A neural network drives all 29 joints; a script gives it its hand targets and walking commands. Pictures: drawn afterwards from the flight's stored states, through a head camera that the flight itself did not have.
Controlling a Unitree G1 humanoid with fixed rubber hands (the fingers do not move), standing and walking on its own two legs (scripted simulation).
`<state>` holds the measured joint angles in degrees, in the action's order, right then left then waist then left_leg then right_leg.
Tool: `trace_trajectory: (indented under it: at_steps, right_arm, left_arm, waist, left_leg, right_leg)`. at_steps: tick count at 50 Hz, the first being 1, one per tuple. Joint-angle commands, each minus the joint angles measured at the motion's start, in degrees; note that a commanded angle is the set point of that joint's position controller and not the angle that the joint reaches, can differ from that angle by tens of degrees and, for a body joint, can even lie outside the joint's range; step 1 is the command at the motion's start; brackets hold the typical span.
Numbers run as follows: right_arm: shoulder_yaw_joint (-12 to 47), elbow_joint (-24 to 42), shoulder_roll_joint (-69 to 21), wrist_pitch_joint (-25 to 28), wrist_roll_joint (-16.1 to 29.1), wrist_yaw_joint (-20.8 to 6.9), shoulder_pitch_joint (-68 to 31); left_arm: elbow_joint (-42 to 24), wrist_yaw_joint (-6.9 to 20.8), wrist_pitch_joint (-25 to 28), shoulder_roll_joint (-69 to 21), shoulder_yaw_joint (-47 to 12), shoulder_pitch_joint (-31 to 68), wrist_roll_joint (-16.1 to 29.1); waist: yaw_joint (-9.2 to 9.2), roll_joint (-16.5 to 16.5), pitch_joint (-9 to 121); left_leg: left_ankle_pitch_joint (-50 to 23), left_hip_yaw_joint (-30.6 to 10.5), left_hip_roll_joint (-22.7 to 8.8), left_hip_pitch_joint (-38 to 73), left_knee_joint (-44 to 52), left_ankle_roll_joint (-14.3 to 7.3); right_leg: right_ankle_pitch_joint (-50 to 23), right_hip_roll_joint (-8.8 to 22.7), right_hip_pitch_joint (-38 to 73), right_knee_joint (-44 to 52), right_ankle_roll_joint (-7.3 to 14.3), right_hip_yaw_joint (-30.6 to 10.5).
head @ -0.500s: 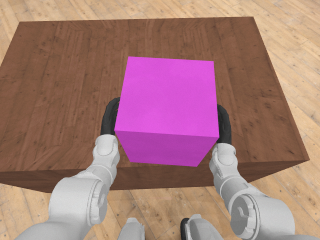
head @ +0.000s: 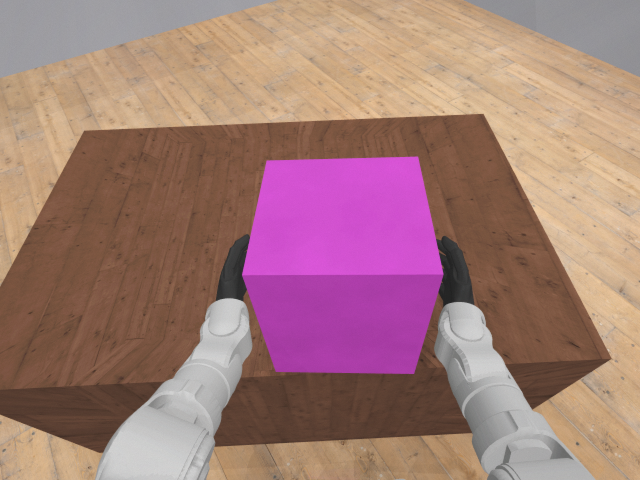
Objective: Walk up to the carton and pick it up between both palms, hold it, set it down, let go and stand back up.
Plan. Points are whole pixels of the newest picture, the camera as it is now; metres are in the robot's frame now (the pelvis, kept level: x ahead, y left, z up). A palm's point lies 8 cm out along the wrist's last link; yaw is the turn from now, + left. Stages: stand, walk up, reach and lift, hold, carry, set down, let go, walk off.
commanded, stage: reach and lift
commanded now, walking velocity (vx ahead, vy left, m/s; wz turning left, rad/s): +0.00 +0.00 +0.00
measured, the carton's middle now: (342, 270) +0.40 -0.05 +0.00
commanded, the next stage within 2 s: none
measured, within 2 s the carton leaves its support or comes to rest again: neither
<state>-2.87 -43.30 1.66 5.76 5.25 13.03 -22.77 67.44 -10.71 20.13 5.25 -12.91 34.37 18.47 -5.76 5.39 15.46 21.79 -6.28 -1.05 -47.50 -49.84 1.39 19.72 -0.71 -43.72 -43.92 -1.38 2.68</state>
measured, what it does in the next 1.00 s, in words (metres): stands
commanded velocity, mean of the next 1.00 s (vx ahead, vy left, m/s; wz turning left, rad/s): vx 0.00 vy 0.00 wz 0.00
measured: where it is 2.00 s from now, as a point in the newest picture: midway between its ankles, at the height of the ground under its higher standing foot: outside the picture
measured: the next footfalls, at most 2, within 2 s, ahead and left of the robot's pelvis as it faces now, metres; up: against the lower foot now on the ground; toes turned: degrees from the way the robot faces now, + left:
none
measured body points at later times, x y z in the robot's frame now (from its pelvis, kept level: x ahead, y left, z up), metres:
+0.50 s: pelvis +0.00 +0.00 +0.04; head -0.02 +0.00 +0.49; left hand +0.40 +0.12 +0.11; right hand +0.35 -0.18 +0.10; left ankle +0.01 +0.13 -0.70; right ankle +0.01 -0.14 -0.70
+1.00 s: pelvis +0.01 -0.01 +0.05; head +0.00 +0.00 +0.50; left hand +0.39 +0.12 +0.15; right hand +0.37 -0.18 +0.14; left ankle +0.01 +0.13 -0.70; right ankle +0.01 -0.14 -0.70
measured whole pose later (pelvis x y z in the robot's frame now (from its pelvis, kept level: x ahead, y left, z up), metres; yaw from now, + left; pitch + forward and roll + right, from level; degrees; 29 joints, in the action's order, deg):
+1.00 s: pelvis +0.01 -0.01 +0.05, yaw +1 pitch +2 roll -1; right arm -4.2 -26.6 0.8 -13.5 8.8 13.4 -25.1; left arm 24.3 -9.2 -16.2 -0.1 6.3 26.3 -2.0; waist -3.3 -0.3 4.6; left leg 11.4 -5.6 -1.0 -13.5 -22.5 2.0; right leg 10.0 -0.5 -11.1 -18.8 -0.4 0.5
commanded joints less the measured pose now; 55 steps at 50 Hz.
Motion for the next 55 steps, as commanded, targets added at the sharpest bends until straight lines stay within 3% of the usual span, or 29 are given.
trace_trajectory:
  at_steps: [1,2,5,8,9,10,11,13,14,15,16,18,19,20,24,25,28,29,30,33,34,35,36,39,43,48,51,53,55]
  right_arm:
    - [29.50,24.35,-45.99,-1.81,-2.41,-10.68,-46.67]
    - [30.09,21.65,-46.59,-2.73,-2.13,-10.28,-47.60]
    - [28.06,20.21,-47.55,-4.95,-0.48,-9.85,-46.28]
    - [23.22,12.94,-46.98,-8.35,-2.50,-9.09,-46.60]
    - [20.36,10.60,-47.87,-8.65,-4.61,-9.07,-49.30]
    - [21.15,8.26,-48.22,-9.08,-4.01,-9.15,-47.92]
    - [19.56,8.42,-48.08,-8.58,-4.13,-9.30,-48.32]
    - [20.16,9.06,-49.52,-6.64,-3.84,-10.03,-50.92]
    - [21.31,9.85,-50.10,-6.53,-5.12,-9.98,-51.82]
    - [20.99,9.77,-49.72,-6.23,-4.23,-10.31,-49.96]
    - [21.11,10.19,-49.74,-5.99,-4.05,-10.42,-52.63]
    - [18.40,8.47,-48.16,-5.65,-5.78,-10.54,-53.91]
    - [18.18,8.21,-48.46,-5.67,-5.79,-10.52,-53.18]
    - [19.84,11.72,-48.91,-4.53,-5.30,-10.57,-55.49]
    - [20.32,16.73,-47.40,-3.42,-5.38,-11.25,-56.05]
    - [21.97,17.77,-46.78,-3.76,-4.48,-11.30,-56.79]
    - [22.32,17.87,-46.52,-5.15,-3.93,-11.21,-55.27]
    - [23.94,21.37,-47.12,-5.09,-3.12,-10.94,-55.51]
    - [23.52,20.97,-45.97,-5.78,-1.80,-10.77,-56.99]
    - [26.53,27.16,-45.67,-6.71,1.31,-10.92,-54.74]
    - [27.74,30.56,-45.59,-7.92,1.81,-10.63,-56.93]
    - [26.92,26.00,-44.75,-9.18,2.36,-10.72,-56.24]
    - [28.03,30.34,-44.82,-9.50,2.76,-10.48,-57.42]
    - [30.25,29.71,-44.09,-12.00,5.04,-9.67,-52.39]
    - [28.72,31.25,-42.36,-13.66,6.11,-9.04,-54.01]
    - [31.89,39.98,-41.23,-14.94,8.56,-8.43,-50.40]
    - [29.30,33.87,-38.46,-17.07,6.46,-7.58,-45.84]
    - [31.85,37.89,-39.90,-16.79,6.21,-7.29,-48.04]
    - [34.04,42.11,-39.80,-16.15,8.31,-6.88,-48.03]
  left_arm:
    - [-31.08,9.64,0.88,-50.59,-15.91,43.58,-9.26]
    - [-33.57,9.73,0.37,-48.61,-14.56,46.70,-9.24]
    - [-35.49,10.15,-2.44,-46.77,-13.99,48.86,-10.34]
    - [-28.93,12.04,-6.43,-45.03,-7.69,49.30,-13.22]
    - [-26.10,13.17,-6.57,-44.88,-6.57,52.42,-13.96]
    - [-24.23,13.81,-7.18,-43.59,-3.85,49.41,-15.66]
    - [-24.94,14.26,-7.38,-44.91,-3.95,50.66,-15.63]
    - [-26.29,14.35,-6.71,-47.69,-4.28,52.22,-15.97]
    - [-24.26,14.52,-6.83,-46.55,-2.28,51.49,-17.06]
    - [-26.19,14.55,-6.73,-47.52,-2.58,51.74,-16.82]
    - [-23.73,14.53,-7.33,-49.16,-2.04,49.92,-18.02]
    - [-21.06,15.26,-8.92,-49.62,-0.11,48.96,-19.89]
    - [-20.19,15.29,-9.49,-48.07,1.79,49.01,-21.31]
    - [-21.60,15.36,-9.92,-49.25,1.75,46.20,-21.03]
    - [-28.29,13.25,-9.29,-51.93,-1.53,50.21,-19.55]
    - [-26.35,12.87,-10.33,-50.85,-0.50,46.30,-20.82]
    - [-35.54,11.69,-12.43,-51.10,-3.82,50.53,-20.00]
    - [-37.56,11.41,-13.56,-51.64,-5.22,47.82,-19.04]
    - [-35.36,11.40,-14.91,-50.83,-6.87,47.74,-18.81]
    - [-49.13,9.24,-16.26,-52.39,-11.98,48.89,-15.86]
    - [-45.32,8.94,-18.22,-52.26,-11.66,44.89,-16.95]
    - [-45.29,9.00,-20.43,-50.25,-10.27,45.76,-17.22]
    - [-44.82,9.11,-21.82,-52.46,-12.14,42.78,-16.31]
    - [-51.00,9.69,-25.78,-50.40,-12.49,39.92,-16.52]
    - [-53.62,10.60,-30.65,-49.17,-12.19,39.18,-17.33]
    - [-59.71,11.81,-34.41,-49.75,-13.62,31.92,-16.70]
    - [-56.98,14.54,-37.64,-43.37,-7.02,29.42,-21.31]
    - [-57.68,16.15,-38.78,-43.38,-6.60,28.37,-21.72]
    - [-65.63,15.45,-38.84,-45.13,-10.83,29.97,-20.74]
  waist:
    - [-3.65,-1.12,36.11]
    - [-1.51,-0.03,35.67]
    - [-2.83,0.08,28.40]
    - [-2.04,-2.54,16.93]
    - [-3.84,-4.00,17.14]
    - [-1.59,-4.49,13.83]
    - [-3.14,-3.34,14.60]
    - [-1.33,-0.11,22.26]
    - [-0.10,-3.68,22.78]
    - [-1.55,-1.43,23.85]
    - [-0.73,-3.47,24.37]
    - [-1.87,-3.40,20.20]
    - [-0.17,-4.17,17.81]
    - [1.38,-6.33,20.36]
    - [0.13,-4.15,25.41]
    - [1.81,-5.23,24.38]
    - [-0.24,-6.60,24.81]
    - [1.68,-5.64,27.16]
    - [1.53,-3.39,25.36]
    - [0.86,-1.28,31.91]
    - [2.74,-2.64,28.90]
    - [3.58,-1.83,23.99]
    - [2.91,-4.81,25.82]
    - [4.30,-3.10,23.60]
    - [2.64,-1.89,18.72]
    - [1.03,-3.28,21.75]
    - [1.21,-7.10,10.74]
    - [2.02,-11.17,13.21]
    - [0.43,-6.55,18.03]
  left_leg:
    - [-28.41,-1.52,4.65,28.19,9.45,2.61]
    - [-27.41,-0.76,4.31,27.80,10.96,2.24]
    - [-23.89,-0.45,5.09,28.19,14.63,1.98]
    - [-16.22,0.61,4.62,27.62,19.58,0.35]
    - [-12.80,0.45,4.65,28.31,20.92,0.18]
    - [-12.05,1.07,4.74,26.71,22.06,-0.57]
    - [-13.60,1.71,4.88,29.12,22.78,0.31]
    - [-20.38,1.95,4.60,31.94,22.88,1.17]
    - [-22.23,2.44,4.25,30.95,22.37,0.64]
    - [-23.10,2.56,4.77,32.29,23.59,1.18]
    - [-24.90,2.42,4.32,33.30,23.78,0.96]
    - [-22.81,3.19,4.21,35.50,24.75,1.26]
    - [-19.94,3.25,4.24,34.76,26.49,0.49]
    - [-23.26,3.84,3.66,34.66,26.43,0.32]
    - [-27.69,2.79,3.75,37.91,25.40,1.93]
    - [-26.92,3.10,3.62,38.78,26.26,1.93]
    - [-23.40,3.08,3.44,39.22,27.45,1.52]
    - [-26.89,3.19,3.36,40.39,27.08,1.73]
    - [-25.76,3.64,3.72,39.92,26.56,1.93]
    - [-30.30,2.44,3.40,42.48,25.19,3.28]
    - [-28.35,2.52,3.68,40.83,25.70,2.89]
    - [-27.11,3.11,3.56,41.15,26.04,2.71]
    - [-27.49,2.38,3.46,42.19,26.06,2.17]
    - [-31.21,2.98,3.64,44.69,26.25,2.46]
    - [-28.58,2.74,3.84,45.32,27.69,2.37]
    - [-39.00,2.34,4.67,49.02,25.95,3.60]
    - [-30.25,3.05,5.18,44.72,29.76,2.09]
    - [-27.29,3.87,5.47,43.79,31.19,1.03]
    - [-33.77,3.66,6.04,46.72,28.76,2.92]
  right_leg:
    - [-27.98,-3.70,25.09,7.63,0.19,-2.09]
    - [-27.65,-3.30,26.29,8.50,0.33,-2.24]
    - [-25.96,-2.46,27.23,11.49,0.29,-2.92]
    - [-18.35,-0.66,28.18,16.01,0.23,-3.73]
    - [-17.68,-0.39,29.64,16.38,0.11,-3.55]
    - [-18.69,-0.04,32.17,17.11,-0.26,-4.47]
    - [-19.81,-0.07,33.04,17.34,-0.12,-3.78]
    - [-23.02,-0.22,35.82,17.34,0.95,-3.66]
    - [-26.82,0.14,38.01,16.89,0.54,-3.74]
    - [-29.53,-0.52,39.08,17.34,0.87,-3.87]
    - [-30.07,-0.68,40.45,17.60,0.36,-3.05]
    - [-25.96,-0.99,37.39,19.54,0.40,-2.37]
    - [-23.16,-0.62,38.90,21.17,0.84,-2.82]
    - [-26.43,-0.96,40.65,20.52,0.42,-2.93]
    - [-26.23,-2.52,38.13,21.90,0.95,-1.75]
    - [-25.25,-2.05,38.87,22.52,1.05,-2.03]
    - [-24.29,-1.90,39.90,23.18,0.59,-1.86]
    - [-26.88,-2.15,40.23,23.04,0.80,-2.18]
    - [-24.24,-2.02,39.23,23.11,0.44,-2.15]
    - [-27.85,-2.97,39.19,22.38,1.49,-1.96]
    - [-25.32,-2.67,38.76,22.58,1.14,-2.11]
    - [-21.41,-2.79,37.50,22.86,1.59,-1.92]
    - [-22.19,-2.58,37.83,22.84,1.25,-2.01]
    - [-26.28,-3.00,39.91,23.19,1.39,-2.46]
    - [-24.03,-2.77,38.31,24.95,1.18,-1.69]
    - [-40.17,-3.05,45.35,24.19,0.36,-2.35]
    - [-35.48,-2.24,47.99,25.78,-0.51,-2.14]
    - [-40.40,-1.20,51.78,25.06,-1.54,-2.19]
    - [-46.44,-1.47,52.42,23.60,-1.54,-1.80]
